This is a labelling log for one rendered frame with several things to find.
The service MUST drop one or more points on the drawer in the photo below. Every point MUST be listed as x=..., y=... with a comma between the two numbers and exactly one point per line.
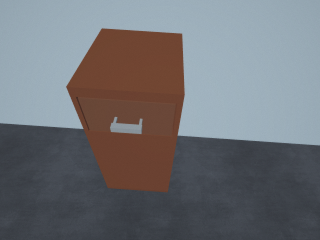
x=157, y=117

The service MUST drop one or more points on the handle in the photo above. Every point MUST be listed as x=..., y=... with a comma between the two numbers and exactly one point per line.
x=126, y=128

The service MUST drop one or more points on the cabinet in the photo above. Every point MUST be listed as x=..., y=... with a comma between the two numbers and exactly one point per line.
x=132, y=65

